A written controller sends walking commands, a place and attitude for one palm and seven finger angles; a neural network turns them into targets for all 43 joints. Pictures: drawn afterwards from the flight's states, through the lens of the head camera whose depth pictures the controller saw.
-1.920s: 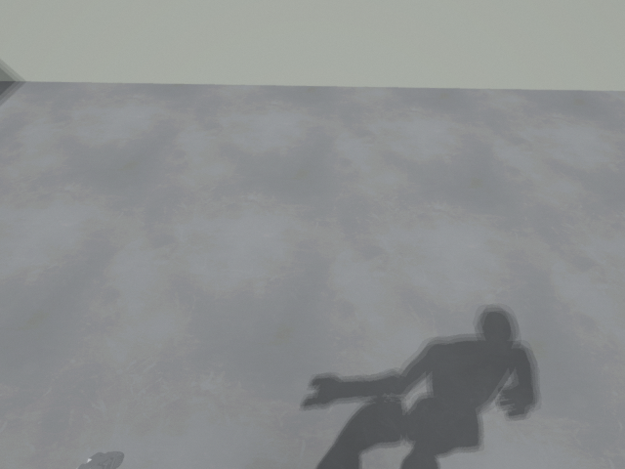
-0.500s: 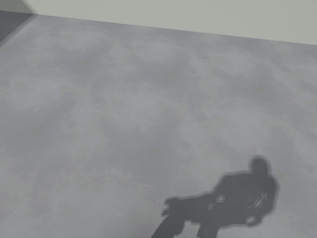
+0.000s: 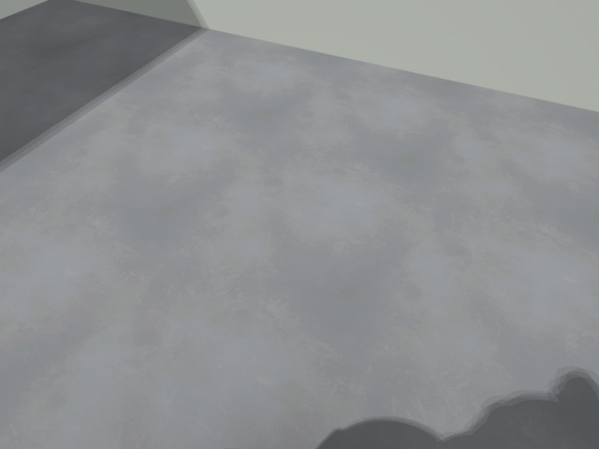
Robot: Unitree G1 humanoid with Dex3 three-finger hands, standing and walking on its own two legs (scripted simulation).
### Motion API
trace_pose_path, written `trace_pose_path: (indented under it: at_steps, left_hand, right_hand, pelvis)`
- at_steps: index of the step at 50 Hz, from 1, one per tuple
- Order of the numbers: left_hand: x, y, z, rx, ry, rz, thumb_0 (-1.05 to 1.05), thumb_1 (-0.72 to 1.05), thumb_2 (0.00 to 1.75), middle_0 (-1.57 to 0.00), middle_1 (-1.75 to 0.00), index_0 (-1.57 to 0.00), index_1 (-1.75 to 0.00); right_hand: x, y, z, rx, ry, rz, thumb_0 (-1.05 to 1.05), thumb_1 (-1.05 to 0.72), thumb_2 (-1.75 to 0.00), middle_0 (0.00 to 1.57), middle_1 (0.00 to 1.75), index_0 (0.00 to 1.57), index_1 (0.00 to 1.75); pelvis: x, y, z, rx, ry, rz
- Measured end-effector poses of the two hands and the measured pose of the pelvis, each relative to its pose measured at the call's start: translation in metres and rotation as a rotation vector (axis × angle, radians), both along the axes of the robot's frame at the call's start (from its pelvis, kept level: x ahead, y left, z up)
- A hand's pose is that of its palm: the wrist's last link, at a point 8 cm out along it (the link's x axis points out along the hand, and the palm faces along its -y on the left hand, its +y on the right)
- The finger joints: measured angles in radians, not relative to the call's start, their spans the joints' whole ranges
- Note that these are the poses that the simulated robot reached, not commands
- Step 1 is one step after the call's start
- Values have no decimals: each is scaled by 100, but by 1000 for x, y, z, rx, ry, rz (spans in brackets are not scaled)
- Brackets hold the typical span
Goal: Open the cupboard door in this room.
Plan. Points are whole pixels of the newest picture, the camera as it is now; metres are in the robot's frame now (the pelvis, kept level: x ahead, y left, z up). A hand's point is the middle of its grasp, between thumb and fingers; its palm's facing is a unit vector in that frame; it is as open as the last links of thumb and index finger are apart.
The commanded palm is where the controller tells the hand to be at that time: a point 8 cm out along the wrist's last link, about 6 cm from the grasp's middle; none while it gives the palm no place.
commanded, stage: turn or walk to find it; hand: left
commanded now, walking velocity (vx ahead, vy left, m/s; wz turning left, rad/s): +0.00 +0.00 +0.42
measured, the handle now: out of the picture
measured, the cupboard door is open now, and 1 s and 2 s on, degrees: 0 0 0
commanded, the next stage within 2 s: none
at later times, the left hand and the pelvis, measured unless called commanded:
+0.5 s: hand out of the picture +0.00 +0.20 -0.15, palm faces +0.24 -0.93 -0.29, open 7.4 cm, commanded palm none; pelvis -0.03 -0.01 -0.01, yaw +12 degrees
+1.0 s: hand out of the picture -0.12 +0.23 -0.18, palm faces +0.45 -0.87 -0.23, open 7.4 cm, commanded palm none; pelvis -0.07 +0.02 +0.00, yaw +24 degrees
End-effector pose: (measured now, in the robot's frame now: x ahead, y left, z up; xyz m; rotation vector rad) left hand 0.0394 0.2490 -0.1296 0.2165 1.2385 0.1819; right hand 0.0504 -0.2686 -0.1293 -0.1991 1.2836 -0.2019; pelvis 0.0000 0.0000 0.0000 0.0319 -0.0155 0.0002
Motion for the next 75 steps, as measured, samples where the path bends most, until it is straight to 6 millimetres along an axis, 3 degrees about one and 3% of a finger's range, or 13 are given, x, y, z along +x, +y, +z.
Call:
trace_pose_path:
  at_steps: [4,7,14,23,30,35,45,48,53,59,65,70,75]
  left_hand:
    - [-34,22,-21,-20,56,74,1,90,90,-20,-30,-20,-30]
    - [-52,34,-25,-14,108,110,1,90,90,-20,-30,-20,-30]
    - [-57,37,-8,-10,65,156,1,91,90,-20,-30,-20,-30]
    - [-52,6,7,40,-70,187,1,91,90,-20,-30,-20,-30]
    - [-83,-16,13,21,-57,257,1,90,90,-20,-30,-20,-30]
    - [-108,-20,5,-11,-25,309,1,90,90,-20,-30,-20,-30]
    - [-182,9,-30,-62,84,442,1,90,90,-20,-30,-20,-30]
    - [-189,17,-24,-61,92,464,1,91,90,-20,-30,-20,-30]
    - [-185,26,-11,-39,35,490,1,91,90,-20,-30,-20,-30]
    - [-166,24,3,1,-41,503,1,91,90,-20,-30,-20,-30]
    - [-153,2,12,57,-117,513,1,91,90,-20,-30,-20,-30]
    - [-172,-24,20,57,-108,564,1,91,90,-20,-30,-20,-30]
    - [-198,-44,16,30,-61,627,1,90,90,-20,-30,-20,-30]
  right_hand:
    - [28,22,-2,-24,-61,84,1,-91,-90,20,29,19,30]
    - [39,40,4,-17,-98,123,1,-91,-90,20,29,19,30]
    - [42,61,5,28,-113,174,1,-90,-90,20,29,20,30]
    - [30,38,-23,86,-70,202,1,-90,-90,20,30,20,30]
    - [22,19,-14,66,0,248,1,-90,-90,20,29,20,30]
    - [20,21,-7,34,44,292,1,-91,-90,20,29,19,30]
    - [41,76,2,-10,-47,430,1,-91,-90,20,29,19,30]
    - [41,89,8,-5,-63,453,1,-90,-90,20,29,20,30]
    - [39,102,10,19,-61,488,1,-90,-90,20,29,20,30]
    - [37,95,0,48,-37,510,1,-90,-90,20,30,20,30]
    - [41,70,-22,77,-1,526,1,-90,-90,20,30,20,30]
    - [51,56,-19,67,37,566,1,-90,-90,20,29,20,30]
    - [58,53,-13,44,56,614,1,-91,-90,20,29,20,30]
  pelvis:
    - [-5,17,-12,-22,12,47]
    - [-11,21,-11,-12,3,53]
    - [-20,21,-1,-28,-4,101]
    - [-32,-5,-10,-19,-9,189]
    - [-38,-14,1,-4,-12,261]
    - [-44,-12,2,-6,-6,309]
    - [-66,16,-11,-31,0,389]
    - [-69,20,-5,-40,-1,409]
    - [-73,21,3,-44,0,448]
    - [-74,11,3,-35,4,499]
    - [-72,-12,-6,-20,6,552]
    - [-72,-23,0,-6,-3,605]
    - [-72,-27,4,-1,-3,655]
